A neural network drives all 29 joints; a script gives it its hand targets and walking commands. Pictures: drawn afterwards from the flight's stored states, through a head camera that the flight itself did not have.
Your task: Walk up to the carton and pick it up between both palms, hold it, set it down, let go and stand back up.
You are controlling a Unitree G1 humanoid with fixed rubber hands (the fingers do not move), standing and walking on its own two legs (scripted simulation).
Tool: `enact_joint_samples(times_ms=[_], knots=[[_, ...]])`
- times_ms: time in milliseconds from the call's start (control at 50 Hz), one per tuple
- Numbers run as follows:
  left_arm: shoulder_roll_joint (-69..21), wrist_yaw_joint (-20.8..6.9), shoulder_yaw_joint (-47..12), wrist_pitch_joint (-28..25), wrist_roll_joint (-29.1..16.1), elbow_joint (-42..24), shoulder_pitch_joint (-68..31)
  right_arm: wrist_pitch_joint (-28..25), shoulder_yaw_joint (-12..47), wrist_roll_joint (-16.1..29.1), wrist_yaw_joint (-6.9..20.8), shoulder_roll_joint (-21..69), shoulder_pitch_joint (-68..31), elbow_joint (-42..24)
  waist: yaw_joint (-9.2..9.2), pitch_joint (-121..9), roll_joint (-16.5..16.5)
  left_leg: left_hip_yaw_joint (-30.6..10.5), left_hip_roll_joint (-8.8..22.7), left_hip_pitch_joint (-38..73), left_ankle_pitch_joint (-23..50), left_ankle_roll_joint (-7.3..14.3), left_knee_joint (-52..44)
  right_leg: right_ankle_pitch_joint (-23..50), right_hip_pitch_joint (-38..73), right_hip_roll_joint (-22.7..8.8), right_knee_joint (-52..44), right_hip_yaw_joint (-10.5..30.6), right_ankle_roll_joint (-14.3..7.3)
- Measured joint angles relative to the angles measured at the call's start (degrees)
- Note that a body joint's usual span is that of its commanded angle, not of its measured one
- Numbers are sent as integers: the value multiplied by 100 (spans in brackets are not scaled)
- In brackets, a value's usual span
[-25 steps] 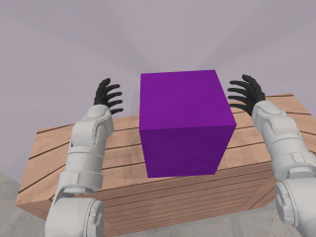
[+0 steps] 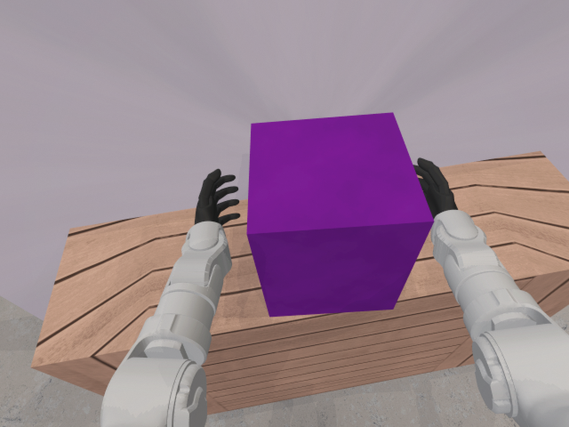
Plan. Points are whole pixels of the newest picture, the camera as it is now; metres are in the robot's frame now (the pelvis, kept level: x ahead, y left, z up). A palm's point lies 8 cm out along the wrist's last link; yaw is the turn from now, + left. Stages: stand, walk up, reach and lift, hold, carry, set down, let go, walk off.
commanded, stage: reach and lift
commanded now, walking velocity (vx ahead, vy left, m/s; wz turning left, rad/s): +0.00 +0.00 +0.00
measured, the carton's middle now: (326, 222) +0.43 -0.06 +0.02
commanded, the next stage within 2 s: none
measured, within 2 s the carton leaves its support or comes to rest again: leaves its support in 1.58 s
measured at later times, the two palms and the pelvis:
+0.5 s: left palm (217, 222) +0.42 +0.11 +0.07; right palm (433, 209) +0.42 -0.21 +0.06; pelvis -0.01 +0.00 +0.00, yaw -1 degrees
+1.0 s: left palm (224, 220) +0.42 +0.10 +0.07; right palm (429, 209) +0.42 -0.20 +0.06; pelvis +0.00 +0.00 +0.00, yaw +0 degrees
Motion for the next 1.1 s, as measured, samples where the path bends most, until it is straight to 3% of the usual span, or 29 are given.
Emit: enact_joint_samples(times_ms=[300, 440, 620, 900, 980, 1040, 1100], knots=[[109, -50, 70, -328, -74, 442, -162, -149, 504, 502, -88, -222, -299, 404, 95, 57, -47, 129, 61, 105, -83, -27, 106, -27, 58, 65, 94, 133, -19], [80, 1, 3, -511, -98, 583, -248, -95, 474, 399, -189, -49, -221, 244, 124, 24, -46, 132, 80, -29, -63, -31, 137, 44, -30, 84, 24, 138, -33], [-311, 203, 272, -490, 415, 361, -255, 11, -79, -248, -504, 378, -164, -62, 90, -47, -60, 92, 71, -174, 31, -34, 39, 154, -133, 79, -134, 104, -54], [-492, 57, 696, -465, 917, -7, -99, 194, -645, -822, -447, 618, 26, -527, -20, -30, -38, 26, 64, -35, 198, -25, -289, 361, 93, 83, -592, 45, -71], [-645, -89, 1083, -518, 1365, -168, -13, 216, -1149, -1437, -306, 837, 65, -665, -103, -84, -6, 3, 44, 48, 329, -15, -547, 533, 234, 71, -949, 27, -62], [-884, -281, 1507, -467, 1892, -503, 236, 225, -1808, -2114, -66, 1160, 192, -822, -177, -325, 32, -5, 20, 113, 480, -13, -879, 706, 325, 56, -1326, 22, -52], [-1060, -436, 1729, -462, 2202, -775, 488, 196, -2222, -2517, 116, 1410, 381, -1033, -207, -457, 62, 5, 15, 300, 598, -11, -1178, 801, 478, 55, -1565, 31, -45]])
